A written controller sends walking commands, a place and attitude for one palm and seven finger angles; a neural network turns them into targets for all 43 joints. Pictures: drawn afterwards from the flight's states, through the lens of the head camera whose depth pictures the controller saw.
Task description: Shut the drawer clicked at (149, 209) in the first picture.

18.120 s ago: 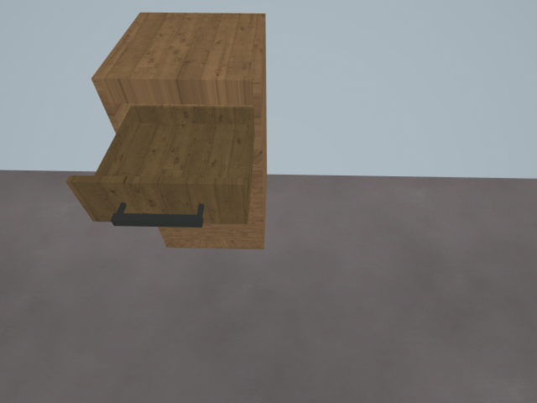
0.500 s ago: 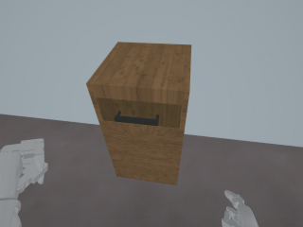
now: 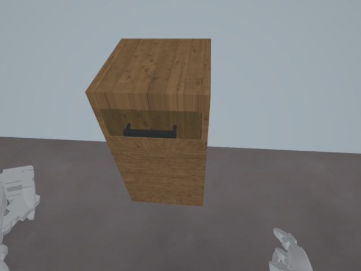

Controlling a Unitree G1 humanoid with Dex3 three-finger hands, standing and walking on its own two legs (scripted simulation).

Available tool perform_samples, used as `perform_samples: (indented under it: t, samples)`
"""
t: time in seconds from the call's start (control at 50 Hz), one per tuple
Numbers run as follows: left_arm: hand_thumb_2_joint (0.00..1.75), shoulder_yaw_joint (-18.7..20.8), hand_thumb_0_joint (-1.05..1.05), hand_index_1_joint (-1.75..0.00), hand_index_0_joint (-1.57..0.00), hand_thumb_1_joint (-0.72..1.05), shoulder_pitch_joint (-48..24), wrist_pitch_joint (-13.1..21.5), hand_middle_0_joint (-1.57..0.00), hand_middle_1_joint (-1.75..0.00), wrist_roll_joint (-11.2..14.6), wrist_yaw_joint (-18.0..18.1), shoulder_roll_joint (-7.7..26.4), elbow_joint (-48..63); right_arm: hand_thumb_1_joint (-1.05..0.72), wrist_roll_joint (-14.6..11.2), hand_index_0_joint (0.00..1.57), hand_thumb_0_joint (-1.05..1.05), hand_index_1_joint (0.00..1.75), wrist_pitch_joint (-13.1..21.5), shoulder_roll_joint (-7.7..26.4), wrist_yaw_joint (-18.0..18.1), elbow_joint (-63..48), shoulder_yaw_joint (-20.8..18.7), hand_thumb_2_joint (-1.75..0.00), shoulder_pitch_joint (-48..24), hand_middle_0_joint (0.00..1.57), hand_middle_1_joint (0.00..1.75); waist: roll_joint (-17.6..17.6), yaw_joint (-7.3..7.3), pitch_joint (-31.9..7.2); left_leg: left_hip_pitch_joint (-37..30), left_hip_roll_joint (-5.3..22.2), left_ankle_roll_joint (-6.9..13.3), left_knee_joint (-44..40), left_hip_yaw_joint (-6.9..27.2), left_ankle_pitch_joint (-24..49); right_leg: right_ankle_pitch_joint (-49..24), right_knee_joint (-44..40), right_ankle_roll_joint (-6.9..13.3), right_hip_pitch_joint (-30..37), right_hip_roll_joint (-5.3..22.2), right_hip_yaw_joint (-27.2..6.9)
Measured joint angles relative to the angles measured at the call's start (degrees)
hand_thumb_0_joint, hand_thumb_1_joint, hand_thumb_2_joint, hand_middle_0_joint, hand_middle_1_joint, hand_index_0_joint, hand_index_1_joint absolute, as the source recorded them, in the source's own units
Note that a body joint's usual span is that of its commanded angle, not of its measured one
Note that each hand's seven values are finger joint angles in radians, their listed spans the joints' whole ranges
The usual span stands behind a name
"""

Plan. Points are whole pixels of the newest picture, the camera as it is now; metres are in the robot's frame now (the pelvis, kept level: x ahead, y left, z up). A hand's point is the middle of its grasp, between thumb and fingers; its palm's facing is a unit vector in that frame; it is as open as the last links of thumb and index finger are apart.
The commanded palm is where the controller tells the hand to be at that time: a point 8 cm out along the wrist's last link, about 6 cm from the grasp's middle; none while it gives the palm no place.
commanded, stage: step back with the hand held close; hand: left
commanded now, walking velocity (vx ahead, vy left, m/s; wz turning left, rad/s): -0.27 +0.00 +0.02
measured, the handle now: (150, 130) +0.62 +0.16 -0.11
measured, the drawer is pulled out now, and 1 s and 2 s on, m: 0.00 0.00 0.00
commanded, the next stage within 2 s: stop stepping back and stand still in 1.48 s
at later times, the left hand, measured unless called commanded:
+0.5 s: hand (8, 245) +0.13 +0.26 +0.15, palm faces +0.38 -0.79 -0.48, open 3.2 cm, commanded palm +0.07 +0.30 +0.17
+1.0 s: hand out of the picture +0.09 +0.23 +0.15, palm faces +0.31 -0.78 -0.54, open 3.2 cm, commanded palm +0.02 +0.28 +0.17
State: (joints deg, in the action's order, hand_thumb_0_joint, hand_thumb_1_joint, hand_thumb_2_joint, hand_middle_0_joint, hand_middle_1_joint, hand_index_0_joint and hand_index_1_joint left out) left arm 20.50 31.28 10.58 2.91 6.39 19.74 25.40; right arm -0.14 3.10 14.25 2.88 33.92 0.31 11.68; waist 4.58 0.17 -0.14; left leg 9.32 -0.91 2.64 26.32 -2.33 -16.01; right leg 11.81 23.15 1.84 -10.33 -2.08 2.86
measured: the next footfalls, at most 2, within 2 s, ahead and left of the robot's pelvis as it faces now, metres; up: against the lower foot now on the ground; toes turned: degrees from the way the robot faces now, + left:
left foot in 1.28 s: -0.12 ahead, +0.13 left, +0.00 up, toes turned +4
right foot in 1.48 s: -0.14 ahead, -0.11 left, +0.00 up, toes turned +2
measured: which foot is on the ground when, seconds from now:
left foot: down 0.00-1.00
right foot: down 0.00-1.00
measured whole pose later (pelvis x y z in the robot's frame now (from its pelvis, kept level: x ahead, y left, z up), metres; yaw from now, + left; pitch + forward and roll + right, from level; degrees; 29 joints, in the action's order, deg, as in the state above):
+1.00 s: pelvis -0.10 +0.00 -0.02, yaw +1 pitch +1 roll +0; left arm 23.6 35.0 15.8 0.7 5.9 24.3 36.0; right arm 1.1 4.8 11.8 3.3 32.4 -0.7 8.0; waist -1.0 0.0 4.3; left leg 25.4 -2.0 3.5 33.5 -2.0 -9.4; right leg 14.1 35.7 0.4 -22.8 -3.9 -4.3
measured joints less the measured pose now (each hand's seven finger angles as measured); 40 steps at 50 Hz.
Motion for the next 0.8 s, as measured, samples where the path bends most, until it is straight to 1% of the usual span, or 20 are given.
perform_samples:
  t: [0.06, 0.12, 0.18, 0.26, 0.34, 0.42, 0.56, 0.62, 0.64, 0.68, 0.72, 0.78, 0.8]
  samples:
    - [0.90, -1.22, 0.01, -1.60, -1.40, 0.90, 2.21, 0.18, -1.40, -1.60, -0.17, -0.34, -0.02, 0.27, -0.90, -0.21, 0.20, 0.01, 0.30, -1.25, 0.59, 0.04, -0.48, -1.07, -0.90, -0.15, 0.20, 0.30, -0.24, 0.90, 0.59, 1.35, -0.61, 0.37, -0.69, -0.47, 0.98, -0.41, 0.55, -0.41, -1.98, 0.62, -0.44]
    - [0.90, -1.73, 0.01, -1.60, -1.40, 0.89, 4.57, 0.22, -1.40, -1.60, -0.21, -0.47, 0.99, 1.79, -0.90, -0.45, 0.20, 0.01, 0.30, -2.20, 0.67, 0.36, -0.75, -1.85, -0.90, 0.26, 0.20, 0.30, -0.88, 1.19, 0.89, 2.70, -1.03, 0.64, -0.45, -0.59, 1.40, -0.50, 1.37, -0.66, -3.56, 1.07, -0.52]
    - [0.90, -0.86, 0.01, -1.60, -1.40, 0.89, 6.05, 0.59, -1.40, -1.60, -0.11, -0.15, 2.42, 3.81, -0.90, -0.63, 0.20, 0.01, 0.30, -2.72, 0.37, 0.70, -0.93, -2.13, -0.90, 0.84, 0.20, 0.30, -1.76, 0.96, 0.95, 3.89, -1.32, 0.80, 0.35, -0.44, 1.54, -0.47, 2.31, -0.80, -4.71, 1.43, -0.32]
    - [0.90, 0.69, 0.01, -1.60, -1.40, 0.89, 6.10, 1.14, -1.40, -1.60, -0.14, 0.50, 3.46, 5.48, -0.91, -0.60, 0.20, 0.01, 0.30, -2.78, -0.16, 1.09, -1.10, -1.99, -0.90, 0.81, 0.20, 0.30, -2.54, 0.19, 0.75, 4.90, -1.70, 1.10, 1.20, -0.42, 1.86, -0.63, 3.42, -1.07, -5.77, 1.87, -0.24]
    - [0.90, 0.98, 0.01, -1.60, -1.40, 0.89, 4.94, 1.45, -1.40, -1.60, -0.59, 0.87, 2.80, 5.34, -0.90, -0.45, 0.20, 0.01, 0.30, -2.27, -0.68, 1.22, -1.52, -1.57, -0.90, -0.15, 0.20, 0.30, -2.60, -0.48, 0.47, 5.78, -2.03, 1.52, 1.94, -0.73, 2.36, -1.03, 4.53, -1.33, -6.85, 2.25, -0.48]
    - [0.90, 0.47, 0.01, -1.60, -1.40, 0.89, 3.87, 1.62, -1.41, -1.60, -1.35, 0.99, 1.60, 4.29, -0.90, -0.43, 0.20, 0.01, 0.30, -1.61, -1.22, 1.18, -2.23, -1.00, -0.90, -1.12, 0.20, 0.30, -2.38, -0.75, 0.40, 7.18, -1.99, 1.81, 3.30, -0.95, 2.63, -1.57, 5.45, -1.43, -8.07, 2.28, -0.58]
    - [0.90, -0.46, 0.01, -1.60, -1.40, 0.89, 3.39, 2.46, -1.41, -1.60, -2.16, 1.37, 0.65, 5.34, -0.90, 0.03, 0.20, 0.01, 0.30, -0.74, -1.49, 0.66, -2.62, -0.50, -0.90, -0.61, 0.21, 0.30, -2.95, -0.51, 0.72, 10.94, -1.04, 1.66, 6.54, -0.08, 1.42, -3.59, 4.17, -1.17, -9.63, 1.36, 0.33]
    - [0.90, -0.45, 0.01, -1.60, -1.41, 0.89, 3.74, 3.08, -1.41, -1.60, -2.19, 1.74, 1.12, 6.97, -0.90, 0.29, 0.20, 0.01, 0.30, -0.49, -1.21, 0.67, -2.36, -0.47, -0.90, 0.18, 0.21, 0.30, -3.70, 0.00, 1.23, 11.84, -0.87, 1.81, 6.53, 0.17, 3.28, -4.15, 3.90, -1.33, -10.21, 1.16, 0.54]
    - [0.90, -0.20, 0.01, -1.60, -1.41, 0.89, 3.84, 3.33, -1.41, -1.60, -2.34, 1.84, 1.51, 7.39, -0.90, 0.33, 0.20, 0.01, 0.30, -0.43, -1.20, 0.78, -2.21, -0.48, -0.90, 0.41, 0.21, 0.30, -4.10, 0.22, 1.48, 11.95, -1.00, 1.99, 6.45, 0.16, 3.69, -4.01, 4.20, -1.60, -10.46, 1.09, 0.20]
    - [0.90, 0.58, 0.01, -1.60, -1.41, 0.89, 3.84, 3.64, -1.41, -1.60, -2.93, 1.85, 2.64, 7.91, -0.90, 0.31, 0.20, 0.01, 0.30, -0.32, -1.30, 1.03, -2.18, -0.64, -0.90, 1.17, 0.21, 0.30, -4.77, 0.93, 1.78, 12.17, -1.55, 2.27, 6.40, 0.53, 3.77, -3.23, 6.52, -2.14, -10.82, 0.55, -1.58]
    - [0.90, 1.44, 0.01, -1.60, -1.41, 0.89, 3.43, 3.76, -1.41, -1.60, -3.61, 1.63, 3.61, 8.11, -0.90, 0.41, 0.20, 0.01, 0.30, -0.12, -1.29, 1.29, -2.09, -1.02, -0.90, 2.09, 0.21, 0.30, -4.59, 1.35, 1.53, 12.80, -1.86, 2.39, 6.58, 1.38, 3.82, -0.86, 9.39, -2.49, -10.58, -0.17, -3.27]
    - [0.90, 3.69, 0.01, -1.60, -1.41, 0.89, 3.35, 4.40, -1.41, -1.60, -3.72, 1.45, 4.71, 8.86, -0.90, 0.55, 0.20, 0.01, 0.30, 0.26, -1.49, 1.34, -1.69, -1.39, -0.90, 2.23, 0.21, 0.30, -4.26, 1.17, 1.24, 14.08, -1.73, 2.28, 6.91, 1.89, 4.07, 1.64, 10.98, -2.55, -10.01, -1.12, -5.26]
    - [0.90, 4.55, 0.01, -1.60, -1.41, 0.89, 3.53, 4.70, -1.41, -1.60, -3.49, 1.41, 5.08, 9.22, -0.90, 0.57, 0.20, 0.01, 0.30, 0.42, -1.69, 1.26, -1.58, -1.42, -0.90, 1.92, 0.21, 0.30, -4.51, 1.01, 1.36, 14.47, -1.74, 2.18, 6.99, 1.74, 4.18, 1.13, 10.56, -2.47, -9.87, -1.19, -5.80]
